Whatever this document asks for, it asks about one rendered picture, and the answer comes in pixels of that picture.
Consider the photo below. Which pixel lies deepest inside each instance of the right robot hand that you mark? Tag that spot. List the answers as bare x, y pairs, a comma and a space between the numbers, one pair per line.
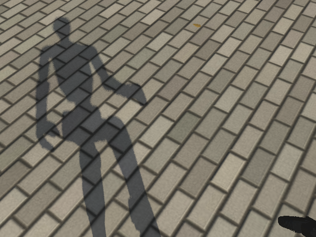
304, 225

